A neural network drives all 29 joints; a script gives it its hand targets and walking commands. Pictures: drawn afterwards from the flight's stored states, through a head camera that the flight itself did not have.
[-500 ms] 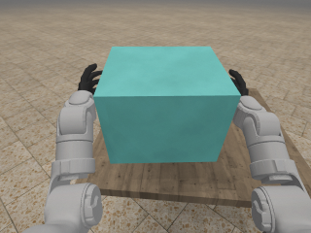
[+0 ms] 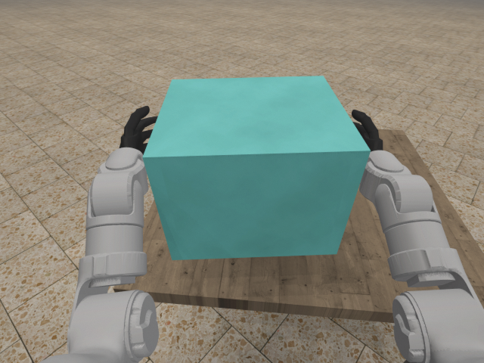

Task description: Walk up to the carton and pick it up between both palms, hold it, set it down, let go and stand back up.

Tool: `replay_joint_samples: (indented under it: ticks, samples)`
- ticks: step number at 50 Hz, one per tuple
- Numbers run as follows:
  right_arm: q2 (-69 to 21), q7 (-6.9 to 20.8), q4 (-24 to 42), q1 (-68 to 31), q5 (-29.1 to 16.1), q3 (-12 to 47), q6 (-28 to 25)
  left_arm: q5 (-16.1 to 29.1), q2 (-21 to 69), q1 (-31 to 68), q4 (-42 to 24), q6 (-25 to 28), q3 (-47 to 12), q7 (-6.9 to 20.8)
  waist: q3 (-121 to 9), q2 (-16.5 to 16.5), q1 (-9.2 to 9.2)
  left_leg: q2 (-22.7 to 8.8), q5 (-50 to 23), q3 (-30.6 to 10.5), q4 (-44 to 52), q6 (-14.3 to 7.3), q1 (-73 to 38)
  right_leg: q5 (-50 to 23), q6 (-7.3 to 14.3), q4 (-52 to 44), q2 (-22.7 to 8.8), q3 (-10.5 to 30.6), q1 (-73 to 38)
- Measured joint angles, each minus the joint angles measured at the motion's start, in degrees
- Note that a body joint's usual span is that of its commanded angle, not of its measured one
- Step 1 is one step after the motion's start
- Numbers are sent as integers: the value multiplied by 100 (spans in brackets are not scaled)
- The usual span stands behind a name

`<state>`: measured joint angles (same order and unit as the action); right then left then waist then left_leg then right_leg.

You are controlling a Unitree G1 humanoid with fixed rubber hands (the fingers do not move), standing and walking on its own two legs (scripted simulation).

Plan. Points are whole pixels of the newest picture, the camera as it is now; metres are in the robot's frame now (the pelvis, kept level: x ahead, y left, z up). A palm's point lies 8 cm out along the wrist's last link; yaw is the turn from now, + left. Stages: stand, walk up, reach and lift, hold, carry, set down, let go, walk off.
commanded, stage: hold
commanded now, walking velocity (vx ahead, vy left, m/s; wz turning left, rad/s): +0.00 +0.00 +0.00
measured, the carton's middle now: (251, 163) +0.40 +0.00 +0.17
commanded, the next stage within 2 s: set down in 0.52 s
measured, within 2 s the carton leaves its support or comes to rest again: neither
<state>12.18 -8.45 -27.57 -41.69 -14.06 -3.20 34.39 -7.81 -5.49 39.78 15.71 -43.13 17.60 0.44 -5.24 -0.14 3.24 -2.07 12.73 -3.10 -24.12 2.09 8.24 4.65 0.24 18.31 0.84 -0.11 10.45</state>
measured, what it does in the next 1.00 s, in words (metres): stands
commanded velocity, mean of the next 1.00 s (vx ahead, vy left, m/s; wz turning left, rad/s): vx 0.00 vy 0.00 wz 0.00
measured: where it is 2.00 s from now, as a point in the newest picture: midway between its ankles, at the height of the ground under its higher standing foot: outside the picture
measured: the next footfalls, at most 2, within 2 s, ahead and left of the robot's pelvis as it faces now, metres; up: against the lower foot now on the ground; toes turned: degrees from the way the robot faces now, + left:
none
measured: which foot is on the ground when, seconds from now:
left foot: down 0.00-1.00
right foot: down 0.00-1.00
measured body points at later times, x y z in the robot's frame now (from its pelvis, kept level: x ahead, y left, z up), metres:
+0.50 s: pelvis -0.01 +0.00 +0.00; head -0.07 +0.01 +0.45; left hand +0.38 +0.18 +0.24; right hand +0.38 -0.19 +0.22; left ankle +0.01 +0.14 -0.74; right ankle +0.06 -0.12 -0.74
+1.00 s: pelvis +0.00 +0.00 +0.00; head -0.06 +0.01 +0.45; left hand +0.39 +0.18 +0.24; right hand +0.39 -0.19 +0.21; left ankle +0.01 +0.14 -0.74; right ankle +0.06 -0.12 -0.74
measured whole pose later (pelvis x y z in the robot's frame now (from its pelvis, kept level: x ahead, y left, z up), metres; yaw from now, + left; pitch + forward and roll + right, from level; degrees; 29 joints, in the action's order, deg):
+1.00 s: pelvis +0.00 +0.00 +0.00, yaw +0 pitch -5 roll -1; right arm 7.7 -4.3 -36.0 -43.2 -9.4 -10.2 20.0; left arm -12.3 -3.7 43.7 18.1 -35.4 22.0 2.4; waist -2.8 -0.3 3.2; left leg -2.0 12.9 -3.2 -23.8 2.1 5.8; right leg 5.1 0.2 18.3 0.8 -0.1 8.1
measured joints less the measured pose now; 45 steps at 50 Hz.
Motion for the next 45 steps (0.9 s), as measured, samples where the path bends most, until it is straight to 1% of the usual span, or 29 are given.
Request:
replay_joint_samples:
  ticks: [8,14,20,27,33,40,43,45]
  samples:
    - [21,22,12,24,-3,-8,11,21,-1,12,-11,-40,-51,-47,-129,0,0,1,-30,-3,0,0,1,-27,0,0,0,0,0]
    - [-60,58,12,-23,-3,-267,10,21,-1,167,-5,-99,-48,-77,-148,0,0,2,-54,-5,0,0,2,-49,0,0,0,0,1]
    - [-110,62,-56,-136,-3,-432,-9,20,-2,410,144,-99,68,-74,-103,0,0,2,-51,-6,0,0,4,-48,0,0,0,0,2]
    - [-125,51,-67,-158,-3,-433,-30,3,-1,429,154,-82,116,-42,4,0,0,2,-22,-6,0,0,4,-20,0,0,0,0,1]
    - [0,43,-66,-158,-3,-188,-97,2,-1,420,153,-25,116,-38,33,-8,0,2,1,-6,0,0,4,7,-1,0,0,0,1]
    - [-10,40,-64,-158,-2,-205,-370,3,-1,422,151,247,113,-26,19,-7,0,2,9,-6,0,0,-20,15,-1,0,0,0,-23]
    - [-100,65,-116,-156,20,-345,-648,-8,8,422,150,489,126,-17,41,-7,0,2,11,-6,0,0,-61,18,-1,0,0,0,-64]
    - [-201,154,-265,-155,116,-467,-915,-92,58,421,152,640,202,8,66,-7,-1,2,14,-6,1,0,-100,23,-1,0,0,0,-104]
